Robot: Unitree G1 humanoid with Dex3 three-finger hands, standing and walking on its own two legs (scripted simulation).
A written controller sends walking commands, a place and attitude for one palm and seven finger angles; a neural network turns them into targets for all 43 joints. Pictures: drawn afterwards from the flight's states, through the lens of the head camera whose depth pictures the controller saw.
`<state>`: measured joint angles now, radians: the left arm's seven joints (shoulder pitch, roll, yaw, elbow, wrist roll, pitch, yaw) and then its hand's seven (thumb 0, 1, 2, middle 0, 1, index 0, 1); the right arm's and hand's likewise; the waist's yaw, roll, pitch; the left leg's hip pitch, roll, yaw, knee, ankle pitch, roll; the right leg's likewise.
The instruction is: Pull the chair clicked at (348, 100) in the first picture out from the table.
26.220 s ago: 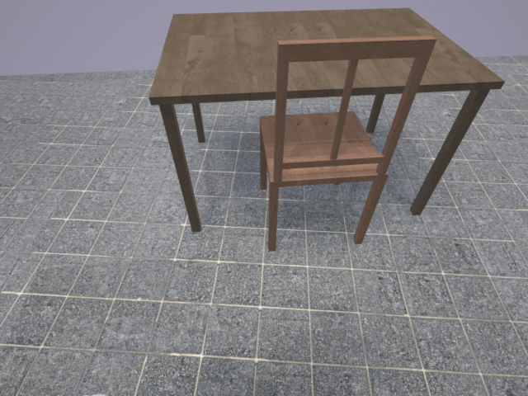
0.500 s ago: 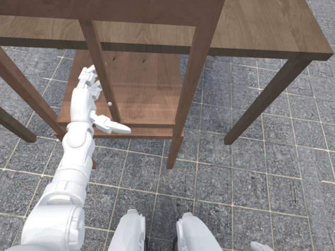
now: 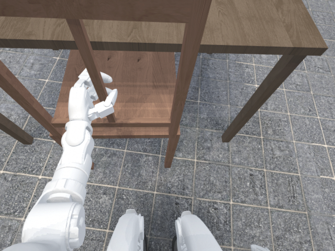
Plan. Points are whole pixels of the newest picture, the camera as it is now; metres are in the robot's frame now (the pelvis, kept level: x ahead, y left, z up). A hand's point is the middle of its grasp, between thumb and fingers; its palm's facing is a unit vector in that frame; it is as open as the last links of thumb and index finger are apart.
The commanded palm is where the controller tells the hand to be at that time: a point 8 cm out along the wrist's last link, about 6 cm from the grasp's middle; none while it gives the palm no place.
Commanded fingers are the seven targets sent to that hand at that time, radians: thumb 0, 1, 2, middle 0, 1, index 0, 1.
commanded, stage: hook a spindle and tug to test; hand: left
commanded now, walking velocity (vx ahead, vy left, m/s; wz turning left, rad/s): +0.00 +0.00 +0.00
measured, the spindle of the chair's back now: (99, 85) +0.49 +0.14 +0.06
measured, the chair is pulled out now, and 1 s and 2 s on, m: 0.00 0.02 0.17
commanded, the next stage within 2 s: step backward, pulling the chair out in 0.66 s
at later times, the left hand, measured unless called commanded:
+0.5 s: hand (109, 103) +0.46 +0.12 +0.03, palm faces -0.01 -1.00 -0.01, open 5.2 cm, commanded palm +0.41 +0.17 +0.03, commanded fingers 0.00 0.90 0.90 -0.50 -1.45 -0.50 -1.45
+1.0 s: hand (107, 104) +0.44 +0.12 +0.05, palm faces -0.01 -1.00 -0.10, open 5.1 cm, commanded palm +0.43 +0.17 +0.05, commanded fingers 0.00 0.90 0.90 -0.50 -1.45 -0.50 -1.45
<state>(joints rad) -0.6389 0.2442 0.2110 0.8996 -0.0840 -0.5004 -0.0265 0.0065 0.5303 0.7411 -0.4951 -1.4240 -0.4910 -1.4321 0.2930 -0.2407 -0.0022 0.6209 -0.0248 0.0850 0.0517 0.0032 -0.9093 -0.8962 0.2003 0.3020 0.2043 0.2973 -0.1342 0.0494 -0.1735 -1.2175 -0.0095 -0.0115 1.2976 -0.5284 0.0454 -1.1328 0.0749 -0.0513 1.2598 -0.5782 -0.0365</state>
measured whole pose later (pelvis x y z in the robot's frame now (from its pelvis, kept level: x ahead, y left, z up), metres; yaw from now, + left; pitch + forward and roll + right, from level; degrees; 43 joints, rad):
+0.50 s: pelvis +0.02 +0.00 +0.01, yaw -1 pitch +26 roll -3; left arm -0.52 0.22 0.18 0.75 -0.10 -0.47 -0.03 0.02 0.75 0.79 -0.45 -1.44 -0.44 -1.45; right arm 0.29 -0.24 -0.01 0.58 -0.01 0.10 0.07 0.00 -0.91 -0.90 0.20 0.30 0.20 0.30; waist -0.12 0.04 -0.18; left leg -1.17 -0.01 0.01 1.26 -0.55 0.05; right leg -1.10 0.08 -0.03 1.23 -0.59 -0.03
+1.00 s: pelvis +0.05 +0.01 +0.09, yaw +1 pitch +16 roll -2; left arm -0.47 0.15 0.03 0.84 -0.08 -0.16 0.09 0.04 0.76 0.80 -0.30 -1.19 -0.46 -1.45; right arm 0.28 -0.23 0.02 0.56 0.05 0.19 -0.06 0.00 -0.91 -0.90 0.20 0.30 0.20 0.30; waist -0.09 0.04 -0.07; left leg -0.69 -0.03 0.00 0.81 -0.39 0.06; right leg -0.62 0.05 -0.02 0.78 -0.41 0.01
